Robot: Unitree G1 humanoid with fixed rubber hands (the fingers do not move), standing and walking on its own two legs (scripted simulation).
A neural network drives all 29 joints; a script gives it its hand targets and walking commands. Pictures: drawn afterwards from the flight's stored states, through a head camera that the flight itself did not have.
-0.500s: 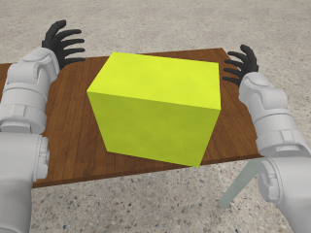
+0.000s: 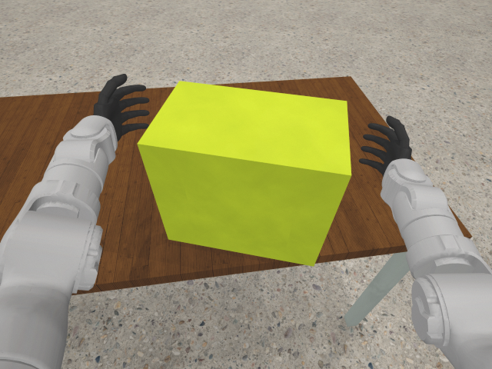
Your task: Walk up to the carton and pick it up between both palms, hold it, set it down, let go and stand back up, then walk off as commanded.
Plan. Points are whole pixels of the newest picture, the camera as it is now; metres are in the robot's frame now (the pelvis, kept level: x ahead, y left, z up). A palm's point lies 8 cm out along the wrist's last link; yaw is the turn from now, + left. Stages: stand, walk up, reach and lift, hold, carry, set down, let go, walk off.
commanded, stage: reach and lift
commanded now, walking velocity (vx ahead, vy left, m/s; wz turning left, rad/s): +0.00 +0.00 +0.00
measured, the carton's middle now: (248, 177) +0.45 +0.00 +0.06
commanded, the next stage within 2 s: none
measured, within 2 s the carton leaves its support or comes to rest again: neither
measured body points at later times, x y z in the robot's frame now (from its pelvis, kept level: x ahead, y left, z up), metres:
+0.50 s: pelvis +0.02 +0.00 +0.00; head +0.06 +0.01 +0.45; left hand +0.49 +0.20 +0.13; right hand +0.42 -0.25 +0.09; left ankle +0.02 +0.09 -0.74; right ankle +0.01 -0.16 -0.74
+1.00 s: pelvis +0.00 +0.00 +0.00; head +0.03 +0.03 +0.45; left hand +0.47 +0.19 +0.12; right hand +0.42 -0.21 +0.11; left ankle +0.02 +0.09 -0.74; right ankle +0.01 -0.16 -0.74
